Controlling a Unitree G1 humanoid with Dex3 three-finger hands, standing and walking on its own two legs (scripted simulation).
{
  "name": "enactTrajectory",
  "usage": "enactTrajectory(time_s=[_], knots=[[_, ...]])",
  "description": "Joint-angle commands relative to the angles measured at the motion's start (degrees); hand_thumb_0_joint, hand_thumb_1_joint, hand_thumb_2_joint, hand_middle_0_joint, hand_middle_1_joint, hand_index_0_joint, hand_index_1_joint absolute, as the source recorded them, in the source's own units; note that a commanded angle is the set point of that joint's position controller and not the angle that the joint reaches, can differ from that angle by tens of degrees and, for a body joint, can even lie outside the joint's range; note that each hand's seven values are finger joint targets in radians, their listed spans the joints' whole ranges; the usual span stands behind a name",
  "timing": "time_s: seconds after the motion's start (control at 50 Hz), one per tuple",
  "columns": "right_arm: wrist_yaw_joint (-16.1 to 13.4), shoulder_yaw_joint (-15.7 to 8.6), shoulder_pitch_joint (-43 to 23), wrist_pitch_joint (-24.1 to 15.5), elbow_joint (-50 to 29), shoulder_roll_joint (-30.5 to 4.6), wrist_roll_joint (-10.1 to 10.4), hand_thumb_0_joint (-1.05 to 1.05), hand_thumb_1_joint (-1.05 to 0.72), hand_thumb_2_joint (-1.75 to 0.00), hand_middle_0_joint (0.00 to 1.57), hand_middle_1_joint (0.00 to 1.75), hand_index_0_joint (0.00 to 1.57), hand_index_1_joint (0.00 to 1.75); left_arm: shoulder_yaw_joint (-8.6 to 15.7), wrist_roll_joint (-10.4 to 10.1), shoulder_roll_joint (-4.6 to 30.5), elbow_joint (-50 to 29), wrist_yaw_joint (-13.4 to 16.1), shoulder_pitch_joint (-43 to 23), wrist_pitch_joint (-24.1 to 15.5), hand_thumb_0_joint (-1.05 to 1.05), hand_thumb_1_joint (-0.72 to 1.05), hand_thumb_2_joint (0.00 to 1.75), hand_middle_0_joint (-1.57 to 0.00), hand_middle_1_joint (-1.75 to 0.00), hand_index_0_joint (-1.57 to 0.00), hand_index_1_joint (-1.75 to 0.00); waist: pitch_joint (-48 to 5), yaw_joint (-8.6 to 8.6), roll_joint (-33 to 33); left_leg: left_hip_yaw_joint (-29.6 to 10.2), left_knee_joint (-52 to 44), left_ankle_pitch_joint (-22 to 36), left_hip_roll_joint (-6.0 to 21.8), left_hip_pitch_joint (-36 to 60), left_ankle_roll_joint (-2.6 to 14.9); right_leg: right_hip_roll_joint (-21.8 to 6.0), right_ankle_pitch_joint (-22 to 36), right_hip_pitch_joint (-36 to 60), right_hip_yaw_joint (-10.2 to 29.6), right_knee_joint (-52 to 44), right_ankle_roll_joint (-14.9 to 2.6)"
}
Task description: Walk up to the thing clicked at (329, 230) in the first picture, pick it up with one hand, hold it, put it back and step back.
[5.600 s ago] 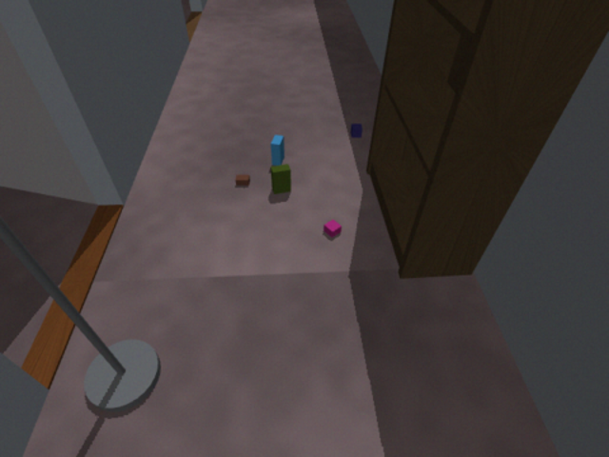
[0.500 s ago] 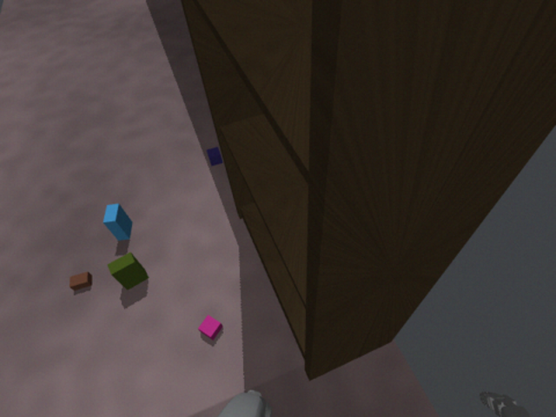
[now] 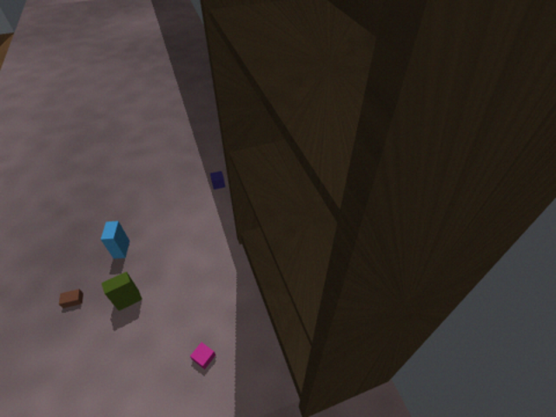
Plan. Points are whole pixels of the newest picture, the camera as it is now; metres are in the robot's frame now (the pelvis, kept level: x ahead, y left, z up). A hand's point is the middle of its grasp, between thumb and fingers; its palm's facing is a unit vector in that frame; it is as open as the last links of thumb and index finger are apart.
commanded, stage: walk up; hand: left
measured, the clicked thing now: (203, 355) +0.47 +0.27 -0.73
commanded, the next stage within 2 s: none
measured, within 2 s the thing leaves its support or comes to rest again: neither
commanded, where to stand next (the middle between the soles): +0.09 +0.00 m, yaw -4 degrees
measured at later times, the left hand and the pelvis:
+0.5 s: hand out of the picture +0.07 +0.30 -0.15, palm faces -0.11 -0.92 -0.36, open 7.4 cm; pelvis -0.04 +0.03 +0.01, yaw -4 degrees
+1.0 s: hand out of the picture +0.07 +0.29 -0.15, palm faces -0.06 -0.93 -0.36, open 7.4 cm; pelvis -0.03 +0.03 +0.00, yaw -5 degrees
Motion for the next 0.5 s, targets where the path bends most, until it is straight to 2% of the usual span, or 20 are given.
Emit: enactTrajectory(time_s=[0.0, 0.02, 0.04, 0.08, 0.12, 0.14, 0.16, 0.2, 0.22, 0.24, 0.26, 0.28, 0.3, 0.32, 0.34, 0.38, 0.4, 0.42, 0.44, 0.48], knots=[[-1.68, -2.87, 1.56, 1.84, -3.65, -9.77, 0.55, 0.0, -0.9, -0.9, 0.2, 0.3, 0.2, 0.3, 3.59, -0.15, 17.41, -5.59, 1.8, -0.71, -1.44, 0.0, 0.9, 0.9, -0.2, -0.3, -0.2, -0.3, -10.22, 0.67, -9.15, -6.11, 23.6, -12.15, -2.68, -7.51, 2.2, -21.75, 25.01, 5.46, 28.51, -13.47, -16.03], [-1.58, -3.12, 1.1, 1.99, -3.32, -9.83, 0.6, 0.0, -0.9, -0.9, 0.2, 0.3, 0.2, 0.3, 3.14, -0.03, 16.17, -6.11, 2.0, -2.92, -1.14, 0.0, 0.9, 0.9, -0.2, -0.3, -0.2, -0.3, -8.99, 0.14, -7.09, -7.45, 24.74, -10.33, -2.6, -9.13, 2.48, -18.73, 21.09, 4.38, 23.17, -12.76, -14.42], [-1.43, -3.17, 2.06, 1.88, -2.72, -9.88, 0.62, 0.0, -0.9, -0.9, 0.2, 0.3, 0.2, 0.3, 2.82, 0.23, 15.63, -6.57, 2.25, -5.23, -0.75, 0.0, 0.9, 0.9, -0.2, -0.3, -0.2, -0.3, -8.88, -0.61, -7.43, -6.47, 24.6, -8.29, -2.49, -11.22, 2.27, -16.14, 17.68, 4.85, 19.14, -11.68, -12.99], [-1.01, -2.88, 3.23, 1.58, -1.53, -9.61, 0.29, 0.0, -0.9, -0.9, 0.2, 0.3, 0.2, 0.3, 2.93, 0.85, 14.72, -6.66, 2.32, -6.04, -0.07, 0.0, 0.9, 0.9, -0.2, -0.3, -0.2, -0.3, -9.89, -0.62, -10.36, -3.23, 18.04, -5.74, -2.02, -10.2, 1.5, -13.21, 13.08, 3.78, 14.21, -10.17, -11.47], [-0.68, -2.87, 2.41, 1.38, -1.23, -9.3, -0.54, 0.0, -0.9, -0.9, 0.2, 0.3, 0.2, 0.3, 2.88, 1.41, 14.7, -6.72, 2.26, -5.31, 0.47, 0.0, 0.9, 0.9, -0.2, -0.3, -0.2, -0.3, -11.14, 0.8, -11.67, 0.04, 10.81, -5.84, -2.16, -10.23, 1.05, -12.47, 13.83, 5.25, 13.29, -8.55, -11.77], [-0.65, -3.02, 2.38, 1.29, -1.09, -9.24, -0.79, 0.0, -0.9, -0.9, 0.2, 0.3, 0.2, 0.3, 3.01, 1.25, 14.89, -7.05, 2.24, -5.99, 0.86, 0.0, 0.9, 0.9, -0.2, -0.3, -0.2, -0.3, -11.06, 0.62, -13.25, 0.53, 6.58, -4.73, -2.33, -9.85, 0.91, -13.02, 14.05, 5.1, 14.28, -7.94, -11.83], [-0.6, -3.06, 3.26, 1.05, -0.54, -9.12, -0.89, 0.0, -0.9, -0.9, 0.2, 0.3, 0.2, 0.3, 3.02, 0.88, 14.85, -7.22, 2.1, -6.51, 1.28, 0.0, 0.9, 0.9, -0.2, -0.3, -0.2, -0.3, -11.5, 0.4, -12.37, 1.2, 1.74, -1.7, -2.86, -7.75, 0.79, -12.41, 14.29, 4.8, 13.89, -5.93, -11.27], [-0.76, -3.77, 5.05, 0.45, 0.38, -9.58, -1.82, 0.0, -0.9, -0.9, 0.2, 0.3, 0.2, 0.3, 2.53, -0.2, 13.34, -7.97, 1.85, -8.94, 2.34, 0.0, 0.9, 0.9, -0.2, -0.3, -0.2, -0.3, -10.69, -1.76, -10.08, 1.18, -8.83, 8.28, -3.27, -3.19, 1.74, -10.95, 12.91, -0.94, 12.83, -0.27, -8.21], [-0.93, -4.28, 3.24, -0.05, -0.96, -12.33, -2.98, 0.0, -0.9, -0.9, 0.2, 0.3, 0.2, 0.3, 2.01, -0.95, 10.8, -8.46, 1.76, -8.25, 2.86, 0.0, 0.9, 0.9, -0.2, -0.3, -0.2, -0.3, -8.57, -1.21, -1.79, -10.34, -16.67, 10.58, 3.85, -5.06, 3.54, -6.32, 5.76, -5.24, 11.4, 6.94, -4.96], [-0.65, -5.38, -2.56, -0.28, -2.89, -18.58, -2.63, 0.0, -0.9, -0.9, 0.2, 0.3, 0.2, 0.3, 1.78, -1.31, 8.75, -8.87, 2.1, -8.91, 2.96, 0.0, 0.9, 0.9, -0.2, -0.3, -0.2, -0.3, -6.46, -0.54, 13.35, -26.45, -23.48, 17.71, 17.32, -9.06, 10.02, 5.13, -17.79, -9.66, 4.39, 17.46, -1.61], [-0.4, -6.16, -3.97, -0.75, -3.69, -21.0, -2.34, 0.0, -0.9, -0.9, 0.2, 0.3, 0.2, 0.3, 3.2, -0.36, 11.76, -8.31, 2.82, -10.98, 3.16, 0.0, 0.9, 0.9, -0.2, -0.3, -0.2, -0.3, -5.29, -2.3, 13.39, -31.65, -23.5, 25.6, 22.26, -13.6, 16.42, 5.01, -26.1, -7.29, 10.24, 28.22, -0.97], [-0.84, -5.61, -5.28, -1.3, -4.15, -17.79, -2.26, 0.0, -0.9, -0.9, 0.2, 0.3, 0.2, 0.3, 3.35, -0.34, 12.03, -7.59, 2.71, -10.42, 3.5, 0.0, 0.9, 0.9, -0.2, -0.3, -0.2, -0.3, -4.73, -0.76, 6.88, -25.69, -19.96, 32.13, 20.08, -12.46, 16.9, 4.69, -23.81, -7.96, 11.97, 34.18, -1.37], [-1.41, -4.6, -6.87, -1.77, -4.23, -15.19, -2.33, 0.0, -0.9, -0.9, 0.2, 0.3, 0.2, 0.3, 3.14, -0.74, 11.05, -6.66, 2.51, -8.02, 3.56, 0.0, 0.9, 0.9, -0.2, -0.3, -0.2, -0.3, -5.73, 1.03, 2.79, -18.69, -15.96, 36.69, 15.43, -8.17, 14.36, 5.35, -20.78, -9.92, 13.3, 35.92, -1.37], [-1.79, -4.43, -6.93, -2.42, -4.19, -14.1, -2.54, 0.0, -0.9, -0.9, 0.2, 0.3, 0.2, 0.3, 2.97, -0.94, 10.84, -6.01, 2.16, -5.92, 3.25, 0.0, 0.9, 0.9, -0.2, -0.3, -0.2, -0.3, -6.81, 2.02, 2.68, -14.81, -13.97, 37.33, 12.69, -3.7, 12.08, 4.87, -17.91, -11.36, 12.9, 34.66, -1.44], [-1.92, -4.34, -5.23, -3.03, -3.86, -13.74, -2.22, 0.0, -0.9, -0.9, 0.2, 0.3, 0.2, 0.3, 2.91, -0.85, 10.9, -5.91, 1.71, -4.74, 2.78, 0.0, 0.9, 0.9, -0.2, -0.3, -0.2, -0.3, -8.53, 1.87, 4.56, -12.5, -12.96, 36.25, 11.47, 1.31, 11.04, 3.65, -15.77, -11.84, 11.26, 29.76, -1.32], [-1.5, -4.21, -2.22, -3.85, -3.13, -12.9, -2.42, 0.0, -0.9, -0.9, 0.2, 0.3, 0.2, 0.3, 2.66, -0.26, 10.14, -5.97, 0.51, -6.09, 1.64, 0.0, 0.9, 0.9, -0.2, -0.3, -0.2, -0.3, -12.01, -0.85, 7.65, -12.27, -12.76, 28.18, 10.87, 9.98, 10.72, 1.66, -17.17, -10.3, 7.65, 16.95, 0.11], [-1.33, -4.44, 0.29, -4.03, -2.89, -13.36, -2.8, 0.0, -0.9, -0.9, 0.2, 0.3, 0.2, 0.3, 2.53, 0.3, 10.21, -6.4, 0.05, -8.01, 1.28, 0.0, 0.9, 0.9, -0.2, -0.3, -0.2, -0.3, -11.76, -2.76, 7.78, -13.35, -14.26, 22.33, 11.16, 11.21, 11.05, 1.84, -17.58, -10.27, 6.37, 13.62, 0.4], [-1.14, -4.83, 3.34, -4.08, -2.46, -14.43, -2.96, 0.0, -0.9, -0.9, 0.2, 0.3, 0.2, 0.3, 2.49, 0.73, 10.5, -7.21, -0.26, -9.83, 0.95, 0.0, 0.9, 0.9, -0.2, -0.3, -0.2, -0.3, -10.31, -4.26, 8.68, -14.43, -15.36, 20.85, 12.04, 12.59, 11.45, 2.18, -19.59, -10.68, 5.33, 10.32, 0.2], [-0.85, -5.32, 4.49, -4.0, -2.49, -16.08, -2.83, 0.0, -0.9, -0.9, 0.2, 0.3, 0.2, 0.3, 2.54, 1.1, 10.82, -7.29, -0.4, -10.04, 0.63, 0.0, 0.9, 0.9, -0.2, -0.3, -0.2, -0.3, -8.95, -4.27, 9.72, -15.63, -15.77, 19.92, 13.73, 11.77, 12.89, 1.72, -22.13, -9.86, 4.0, 8.15, -0.21], [-0.37, -5.44, 4.53, -3.83, -3.5, -16.79, -2.72, 0.0, -0.9, -0.9, 0.2, 0.3, 0.2, 0.3, 2.63, 1.27, 11.04, -6.53, -0.61, -7.91, -0.03, 0.0, 0.9, 0.9, -0.2, -0.3, -0.2, -0.3, -6.99, -3.49, 10.13, -15.66, -16.01, 21.11, 14.54, 9.25, 13.95, 1.75, -21.79, -7.44, 2.11, 4.31, -1.54]])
